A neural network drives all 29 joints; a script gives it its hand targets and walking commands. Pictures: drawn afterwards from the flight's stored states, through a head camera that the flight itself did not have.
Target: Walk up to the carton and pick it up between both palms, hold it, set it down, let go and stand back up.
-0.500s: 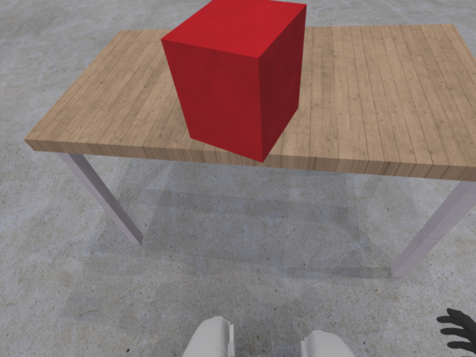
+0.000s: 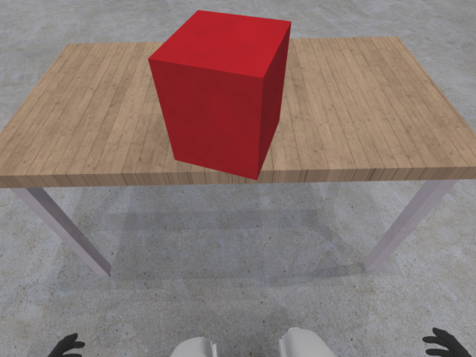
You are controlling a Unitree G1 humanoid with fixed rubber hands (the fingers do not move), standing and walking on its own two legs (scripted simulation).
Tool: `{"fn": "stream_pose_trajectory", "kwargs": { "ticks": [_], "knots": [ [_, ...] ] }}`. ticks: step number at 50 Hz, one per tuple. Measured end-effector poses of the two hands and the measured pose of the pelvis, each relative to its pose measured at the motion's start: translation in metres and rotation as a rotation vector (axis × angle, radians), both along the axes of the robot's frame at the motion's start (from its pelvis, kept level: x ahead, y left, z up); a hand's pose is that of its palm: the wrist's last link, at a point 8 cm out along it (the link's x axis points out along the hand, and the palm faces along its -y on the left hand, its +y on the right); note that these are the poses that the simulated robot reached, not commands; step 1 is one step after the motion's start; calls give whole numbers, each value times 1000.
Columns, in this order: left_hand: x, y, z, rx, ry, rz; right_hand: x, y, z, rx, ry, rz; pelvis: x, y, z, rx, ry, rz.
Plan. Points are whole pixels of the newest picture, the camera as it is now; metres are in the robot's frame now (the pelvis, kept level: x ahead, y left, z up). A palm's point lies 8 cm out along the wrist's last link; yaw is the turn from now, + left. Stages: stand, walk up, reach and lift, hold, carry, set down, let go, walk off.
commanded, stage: walk up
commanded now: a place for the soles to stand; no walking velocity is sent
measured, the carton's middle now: (228, 96) +0.59 +0.04 +0.10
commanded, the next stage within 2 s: none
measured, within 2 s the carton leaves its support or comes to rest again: neither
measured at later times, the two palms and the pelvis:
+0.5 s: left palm out of the picture +0.12 +0.31 -0.06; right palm out of the picture +0.12 -0.34 -0.07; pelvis +0.01 -0.01 +0.03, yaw -3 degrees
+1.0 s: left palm out of the picture +0.12 +0.39 -0.06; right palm (436, 306) +0.20 -0.32 -0.07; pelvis +0.08 +0.03 +0.01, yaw +1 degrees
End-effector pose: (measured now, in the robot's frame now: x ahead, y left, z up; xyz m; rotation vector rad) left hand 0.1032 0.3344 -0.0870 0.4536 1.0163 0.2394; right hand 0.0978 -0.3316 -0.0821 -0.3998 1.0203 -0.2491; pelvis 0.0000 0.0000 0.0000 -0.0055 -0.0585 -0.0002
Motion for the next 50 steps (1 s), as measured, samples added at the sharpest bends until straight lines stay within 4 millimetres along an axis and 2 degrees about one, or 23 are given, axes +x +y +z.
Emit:
{"fn": "stream_pose_trajectory", "kwargs": {
  "ticks": [4,9,20,24,29,34,39,44,47,50],
  "knots": [
    [20,-3,5,-10,0,-31,-12,-6,4,-16,22,-40,4,1,5,-16,-8,-25],
    [29,-6,10,-11,0,-37,-15,-9,8,-3,40,-78,7,-3,11,-12,-10,-34],
    [26,-25,18,-11,32,-51,10,-17,13,30,4,-73,10,-15,20,3,-9,-45],
    [21,-27,22,-10,46,-48,17,-14,15,47,-4,-64,11,-15,24,22,-2,-46],
    [23,-30,28,-25,46,-42,15,-12,14,64,7,-47,16,-14,28,13,0,-59],
    [18,-20,35,13,37,-32,9,-30,8,57,45,-65,31,-20,24,-23,-14,-52],
    [-8,9,43,69,69,51,37,-31,12,22,43,-26,46,-13,23,-53,-15,-26],
    [-18,38,44,93,96,91,78,-10,15,24,27,48,63,3,20,-50,-11,10],
    [-10,53,35,90,110,99,102,6,16,15,-19,82,75,17,12,-6,-5,11],
    [18,54,29,81,91,70,106,15,16,14,-47,68,85,26,10,5,-7,10]
  ]
}}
